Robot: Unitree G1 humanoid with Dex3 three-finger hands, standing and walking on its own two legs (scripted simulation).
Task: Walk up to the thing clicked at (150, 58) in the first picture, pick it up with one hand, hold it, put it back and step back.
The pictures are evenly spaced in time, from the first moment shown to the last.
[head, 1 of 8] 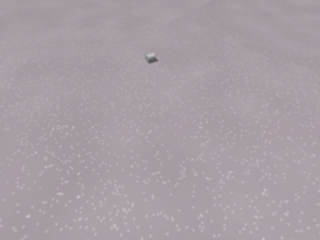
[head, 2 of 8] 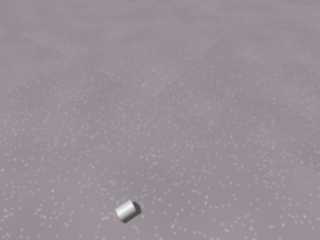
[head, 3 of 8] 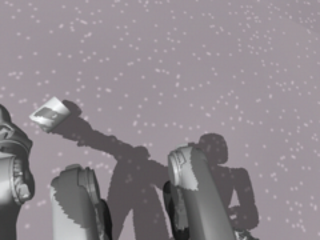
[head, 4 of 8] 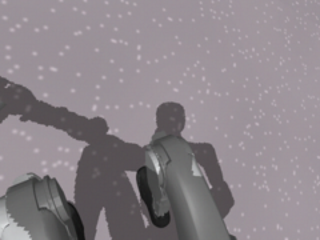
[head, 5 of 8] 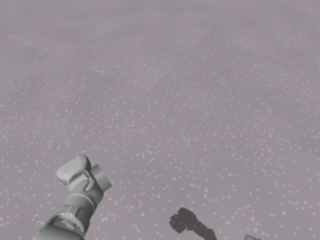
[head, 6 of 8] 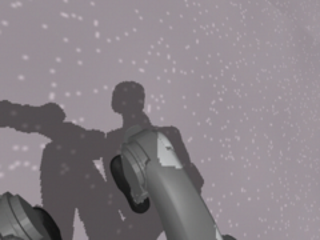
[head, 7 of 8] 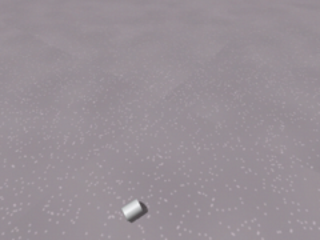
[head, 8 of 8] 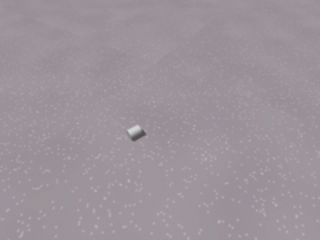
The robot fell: no
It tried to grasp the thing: yes
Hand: left
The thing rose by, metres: 0.65
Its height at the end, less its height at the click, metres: +0.00
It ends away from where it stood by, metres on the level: 0.00
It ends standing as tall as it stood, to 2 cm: yes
